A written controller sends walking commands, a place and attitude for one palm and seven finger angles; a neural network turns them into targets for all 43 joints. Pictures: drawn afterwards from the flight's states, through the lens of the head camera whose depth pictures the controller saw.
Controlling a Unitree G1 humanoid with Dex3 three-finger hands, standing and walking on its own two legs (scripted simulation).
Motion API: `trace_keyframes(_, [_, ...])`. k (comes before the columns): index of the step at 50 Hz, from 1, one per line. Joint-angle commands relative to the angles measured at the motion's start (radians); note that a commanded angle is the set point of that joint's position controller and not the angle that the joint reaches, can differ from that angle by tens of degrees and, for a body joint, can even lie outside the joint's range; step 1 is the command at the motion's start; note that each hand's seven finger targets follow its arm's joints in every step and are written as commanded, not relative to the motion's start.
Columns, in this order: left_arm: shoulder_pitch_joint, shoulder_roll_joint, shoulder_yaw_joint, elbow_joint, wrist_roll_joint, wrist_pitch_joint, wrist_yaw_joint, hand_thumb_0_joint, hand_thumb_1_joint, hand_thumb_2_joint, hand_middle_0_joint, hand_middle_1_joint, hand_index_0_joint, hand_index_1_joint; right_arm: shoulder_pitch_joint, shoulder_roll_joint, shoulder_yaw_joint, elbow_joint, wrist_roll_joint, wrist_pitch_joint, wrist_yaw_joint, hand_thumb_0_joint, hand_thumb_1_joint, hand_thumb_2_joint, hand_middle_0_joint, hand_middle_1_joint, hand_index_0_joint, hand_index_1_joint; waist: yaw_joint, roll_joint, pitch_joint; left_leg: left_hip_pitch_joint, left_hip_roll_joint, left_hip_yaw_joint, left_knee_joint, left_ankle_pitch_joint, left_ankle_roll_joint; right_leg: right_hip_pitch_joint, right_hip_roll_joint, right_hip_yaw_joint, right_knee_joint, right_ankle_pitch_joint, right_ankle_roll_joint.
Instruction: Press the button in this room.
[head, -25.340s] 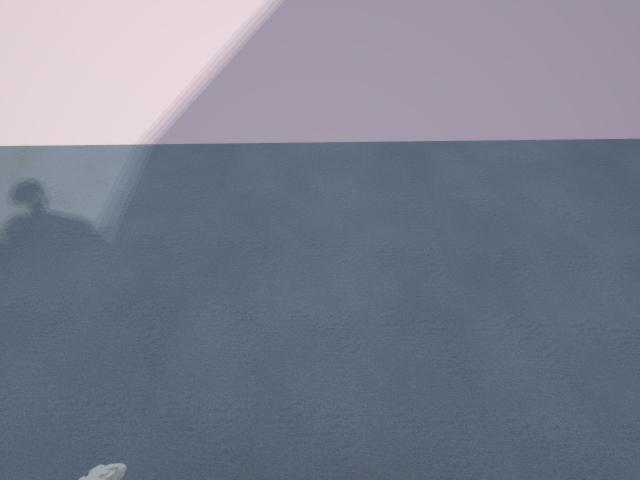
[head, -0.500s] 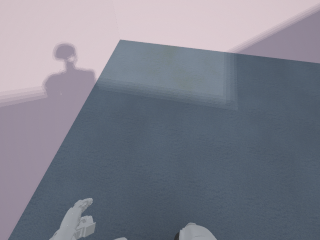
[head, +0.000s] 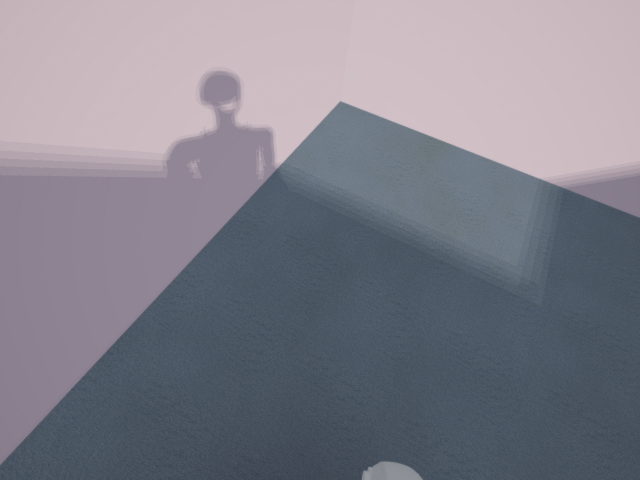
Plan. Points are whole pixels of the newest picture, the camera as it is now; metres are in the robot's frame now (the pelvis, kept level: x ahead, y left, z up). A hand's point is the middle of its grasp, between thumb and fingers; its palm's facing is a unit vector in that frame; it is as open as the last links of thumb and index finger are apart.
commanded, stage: turn to face it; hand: left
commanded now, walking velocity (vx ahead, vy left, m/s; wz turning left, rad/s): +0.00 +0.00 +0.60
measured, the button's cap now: out of the picture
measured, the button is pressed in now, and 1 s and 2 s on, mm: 0 0 0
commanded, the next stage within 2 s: take the last steps up to it in 1.72 s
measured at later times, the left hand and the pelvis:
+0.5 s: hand out of the picture +0.03 +0.14 -0.14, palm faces +0.30 -0.91 -0.28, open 7.4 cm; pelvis -0.01 -0.08 +0.00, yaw +19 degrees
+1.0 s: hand out of the picture -0.14 +0.17 -0.17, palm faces +0.63 -0.72 -0.28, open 7.4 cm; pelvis -0.04 -0.05 +0.00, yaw +38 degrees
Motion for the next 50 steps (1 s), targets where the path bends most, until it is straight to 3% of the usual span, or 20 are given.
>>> trace_keyframes(1, [-0.028, 0.053, 0.002, -0.086, -0.001, -0.034, -0.005, 0.000, 0.900, 0.900, -0.200, -0.300, -0.200, -0.300, 0.054, -0.201, -0.049, -0.049, 0.002, -0.016, -0.013, 0.000, -0.900, -0.900, 0.200, 0.300, 0.200, 0.300, -0.015, 0.144, -0.160, 0.265, 0.240, -0.275, -0.205, 0.613, 0.099, -0.106, -0.022, 0.059, 0.019, 0.053, 0.030])
trace_keyframes(11, [-0.089, 0.067, -0.006, -0.140, -0.008, -0.029, -0.002, 0.000, 0.900, 0.900, -0.200, -0.300, -0.200, -0.300, 0.020, -0.252, -0.077, -0.072, -0.007, 0.013, 0.002, 0.000, -0.900, -0.900, 0.200, 0.300, 0.200, 0.300, -0.039, 0.201, -0.116, 0.160, 0.208, -0.428, -0.214, 0.377, 0.117, 0.007, 0.024, 0.065, -0.243, -0.010, 0.028])
trace_keyframes(14, [-0.030, 0.071, -0.008, -0.142, -0.013, -0.034, 0.000, 0.000, 0.900, 0.900, -0.200, -0.300, -0.200, -0.300, -0.032, -0.261, -0.083, -0.097, -0.008, 0.022, 0.006, 0.000, -0.900, -0.900, 0.200, 0.300, 0.200, 0.300, -0.013, 0.231, -0.126, 0.058, 0.177, -0.462, -0.187, 0.354, 0.099, 0.166, 0.058, 0.047, -0.422, 0.011, 0.010])
trace_keyframes(16, [0.058, 0.091, 0.000, -0.127, -0.012, -0.043, 0.002, 0.000, 0.900, 0.900, -0.200, -0.300, -0.200, -0.300, -0.072, -0.250, -0.085, -0.115, -0.001, 0.028, 0.008, 0.000, -0.900, -0.900, 0.200, 0.300, 0.200, 0.300, 0.033, 0.197, -0.141, -0.068, 0.122, -0.450, -0.124, 0.234, 0.050, 0.352, 0.058, 0.032, -0.641, 0.167, 0.000])
trace_keyframes(17, [0.101, 0.145, 0.010, -0.125, -0.001, -0.052, 0.007, 0.000, 0.900, 0.900, -0.200, -0.300, -0.200, -0.300, -0.070, -0.207, -0.080, -0.128, 0.006, 0.030, 0.014, 0.000, -0.900, -0.900, 0.200, 0.300, 0.200, 0.300, 0.052, 0.058, -0.152, -0.202, 0.047, -0.385, -0.004, 0.062, -0.009, 0.482, -0.058, 0.133, -0.792, 0.145, -0.034])
trace_keyframes(18, [0.091, 0.241, 0.025, -0.148, 0.016, -0.063, 0.016, 0.000, 0.900, 0.900, -0.200, -0.300, -0.200, -0.300, -0.047, -0.134, -0.068, -0.151, 0.011, 0.029, 0.018, 0.000, -0.900, -0.900, 0.200, 0.300, 0.200, 0.300, 0.049, -0.252, -0.126, -0.371, -0.102, -0.171, 0.266, -0.232, -0.102, 0.518, -0.356, 0.456, -0.901, 0.117, -0.145])
trace_keyframes(19, [0.056, 0.235, 0.015, -0.170, 0.003, -0.056, 0.016, 0.000, 0.900, 0.900, -0.200, -0.300, -0.200, -0.300, -0.072, -0.193, -0.077, -0.153, -0.004, 0.034, 0.018, 0.000, -0.900, -0.900, 0.200, 0.300, 0.200, 0.300, 0.044, -0.184, -0.091, -0.318, -0.055, -0.175, 0.451, -0.280, -0.094, 0.320, -0.434, 0.445, -0.911, 0.100, -0.208])
trace_keyframes(20, [-0.007, 0.201, 0.017, -0.186, 0.002, -0.058, 0.017, 0.000, 0.900, 0.900, -0.200, -0.300, -0.200, -0.300, -0.074, -0.186, -0.081, -0.137, -0.007, 0.047, 0.021, 0.000, -0.900, -0.900, 0.200, 0.300, 0.200, 0.300, 0.014, -0.183, -0.048, -0.292, -0.029, -0.186, 0.557, -0.235, -0.091, 0.222, -0.376, 0.404, -0.919, 0.052, -0.199])
trace_keyframes(22, [-0.085, 0.128, -0.007, -0.201, 0.002, -0.062, 0.009, 0.000, 0.900, 0.900, -0.200, -0.300, -0.200, -0.300, -0.040, -0.175, -0.078, -0.097, -0.011, 0.055, 0.035, 0.000, -0.900, -0.900, 0.200, 0.300, 0.200, 0.300, -0.033, -0.129, 0.015, -0.283, 0.001, -0.147, 0.666, -0.102, -0.108, 0.184, -0.248, 0.186, -0.861, 0.199, -0.155])
trace_keyframes(24, [-0.063, 0.104, -0.013, -0.199, 0.005, -0.070, 0.009, 0.000, 0.900, 0.900, -0.200, -0.300, -0.200, -0.300, -0.020, -0.159, -0.071, -0.087, -0.006, 0.057, 0.040, 0.000, -0.900, -0.900, 0.200, 0.300, 0.200, 0.300, -0.033, -0.141, -0.005, -0.275, 0.009, -0.117, 0.678, -0.056, -0.126, 0.234, -0.221, 0.092, -0.817, 0.366, -0.150])
trace_keyframes(30, [0.077, 0.145, -0.001, -0.151, 0.010, -0.068, 0.011, 0.000, 0.900, 0.900, -0.200, -0.300, -0.200, -0.300, -0.125, -0.148, -0.054, -0.106, -0.001, 0.058, 0.038, 0.000, -0.900, -0.900, 0.200, 0.300, 0.200, 0.300, 0.035, -0.116, -0.058, -0.261, 0.030, -0.064, 0.495, -0.132, -0.151, 0.404, -0.279, 0.037, -0.769, 0.548, -0.189])
trace_keyframes(35, [0.123, 0.186, 0.012, -0.123, 0.016, -0.060, 0.007, 0.000, 0.900, 0.900, -0.200, -0.300, -0.200, -0.300, -0.173, -0.133, -0.033, -0.116, 0.009, 0.042, 0.035, 0.000, -0.900, -0.900, 0.200, 0.300, 0.200, 0.300, 0.066, -0.178, -0.113, -0.161, 0.021, -0.004, 0.239, -0.191, -0.130, 0.478, -0.305, -0.004, -0.699, 0.707, -0.202])
trace_keyframes(37, [0.109, 0.201, 0.019, -0.114, 0.015, -0.055, 0.005, 0.000, 0.900, 0.900, -0.200, -0.300, -0.200, -0.300, -0.145, -0.135, -0.030, -0.114, 0.011, 0.034, 0.032, 0.000, -0.900, -0.900, 0.200, 0.300, 0.200, 0.300, 0.051, -0.184, -0.135, -0.093, 0.015, 0.023, 0.119, -0.158, -0.117, 0.475, -0.311, -0.036, -0.654, 0.717, -0.185])
trace_keyframes(39, [0.097, 0.196, 0.021, -0.112, 0.007, -0.049, 0.001, 0.000, 0.900, 0.900, -0.200, -0.300, -0.200, -0.300, -0.095, -0.155, -0.036, -0.107, 0.007, 0.025, 0.031, 0.000, -0.900, -0.900, 0.200, 0.300, 0.200, 0.300, 0.018, -0.150, -0.153, 0.059, 0.008, 0.043, -0.087, 0.010, -0.101, 0.402, -0.286, -0.101, -0.552, 0.651, -0.121])
trace_keyframes(40, [0.094, 0.177, 0.022, -0.118, 0.000, -0.045, -0.003, 0.000, 0.900, 0.900, -0.200, -0.300, -0.200, -0.300, -0.035, -0.212, -0.051, -0.093, 0.004, 0.014, 0.031, 0.000, -0.900, -0.900, 0.200, 0.300, 0.200, 0.300, -0.022, -0.019, -0.192, 0.251, 0.076, -0.038, -0.190, 0.199, -0.069, 0.255, -0.255, -0.137, -0.403, 0.518, -0.068])
trace_keyframes(41, [0.078, 0.111, 0.009, -0.160, -0.005, -0.042, -0.013, 0.000, 0.900, 0.900, -0.200, -0.300, -0.200, -0.300, 0.025, -0.329, -0.081, -0.090, -0.002, 0.007, 0.026, 0.000, -0.900, -0.900, 0.200, 0.300, 0.200, 0.300, -0.057, 0.298, -0.208, 0.436, 0.342, -0.381, -0.188, 0.592, 0.057, -0.064, -0.109, -0.166, -0.186, -0.043, 0.016])
trace_keyframes(42, [-0.002, 0.095, -0.011, -0.191, 0.005, -0.033, -0.008, 0.000, 0.900, 0.900, -0.200, -0.300, -0.200, -0.300, 0.094, -0.367, -0.090, -0.061, 0.007, 0.016, 0.019, 0.000, -0.900, -0.900, 0.200, 0.300, 0.200, 0.300, -0.091, 0.307, -0.195, 0.408, 0.435, -0.417, -0.182, 0.805, 0.145, -0.138, -0.076, -0.079, -0.057, -0.245, 0.025])
trace_keyframes(43, [-0.047, 0.095, -0.008, -0.185, 0.004, -0.022, 0.002, 0.000, 0.900, 0.900, -0.200, -0.300, -0.200, -0.300, 0.100, -0.339, -0.084, -0.046, 0.006, 0.013, 0.006, 0.000, -0.900, -0.900, 0.200, 0.300, 0.200, 0.300, -0.093, 0.323, -0.194, 0.361, 0.390, -0.406, -0.165, 0.808, 0.146, -0.134, -0.076, 0.005, 0.004, -0.207, 0.022])
trace_keyframes(46, [-0.032, 0.105, 0.003, -0.144, -0.002, -0.026, -0.011, 0.000, 0.900, 0.900, -0.200, -0.300, -0.200, -0.300, -0.054, -0.262, -0.058, -0.089, -0.001, 0.008, -0.004, 0.000, -0.900, -0.900, 0.200, 0.300, 0.200, 0.300, -0.022, 0.203, -0.094, 0.239, 0.251, -0.279, -0.174, 0.674, 0.104, -0.107, -0.057, 0.031, 0.039, -0.031, 0.030])
trace_keyframes(50, [-0.014, 0.106, 0.000, -0.135, -0.001, -0.024, -0.012, 0.000, 0.900, 0.900, -0.200, -0.300, -0.200, -0.300, -0.059, -0.256, -0.057, -0.099, 0.001, 0.003, -0.001, 0.000, -0.900, -0.900, 0.200, 0.300, 0.200, 0.300, -0.012, 0.164, -0.106, 0.223, 0.212, -0.284, -0.201, 0.572, 0.100, -0.066, -0.035, 0.044, -0.028, 0.028, 0.039])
